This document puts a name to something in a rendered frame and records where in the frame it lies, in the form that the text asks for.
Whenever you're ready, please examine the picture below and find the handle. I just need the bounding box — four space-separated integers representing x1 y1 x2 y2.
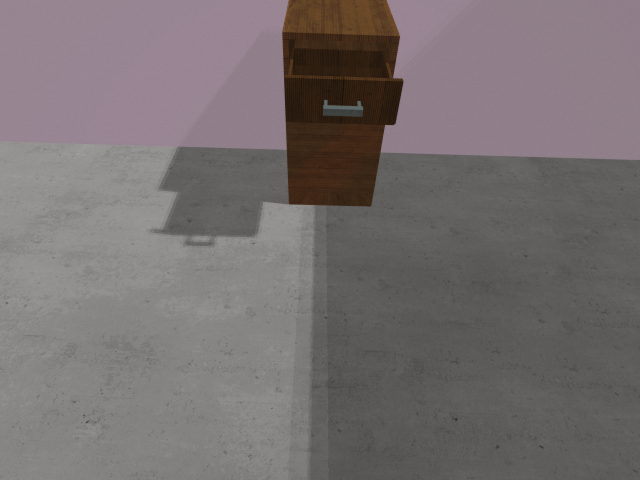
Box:
323 100 363 117

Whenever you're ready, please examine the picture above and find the drawer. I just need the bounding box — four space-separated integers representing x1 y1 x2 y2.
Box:
284 48 404 125

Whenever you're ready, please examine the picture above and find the cabinet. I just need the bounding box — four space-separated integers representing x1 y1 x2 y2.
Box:
282 0 400 207

